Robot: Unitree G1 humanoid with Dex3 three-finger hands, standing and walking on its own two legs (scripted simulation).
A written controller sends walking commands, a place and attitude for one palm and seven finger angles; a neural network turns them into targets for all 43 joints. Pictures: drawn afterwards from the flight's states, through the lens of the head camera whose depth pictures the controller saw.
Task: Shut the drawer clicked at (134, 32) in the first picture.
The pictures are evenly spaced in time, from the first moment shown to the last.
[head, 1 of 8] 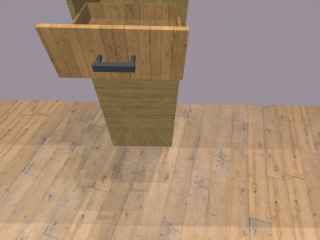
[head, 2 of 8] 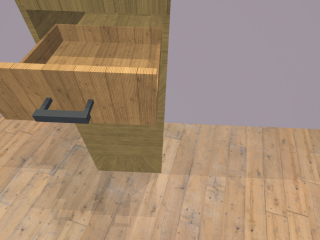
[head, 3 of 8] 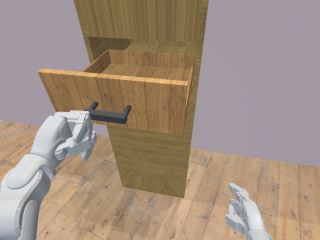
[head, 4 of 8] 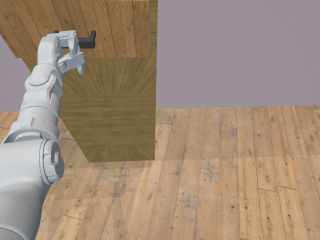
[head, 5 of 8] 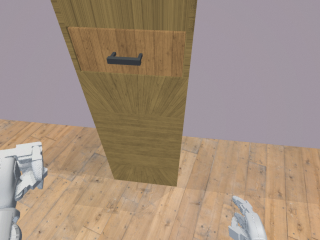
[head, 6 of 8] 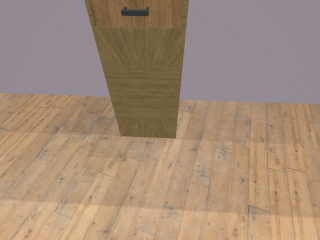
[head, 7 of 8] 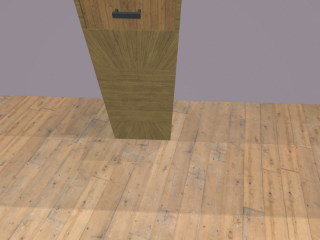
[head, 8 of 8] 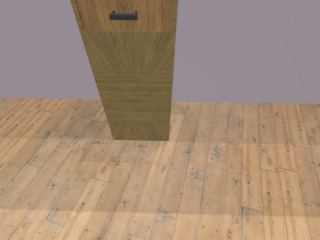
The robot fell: no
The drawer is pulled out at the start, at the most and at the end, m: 0.28 0.28 0.00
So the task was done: yes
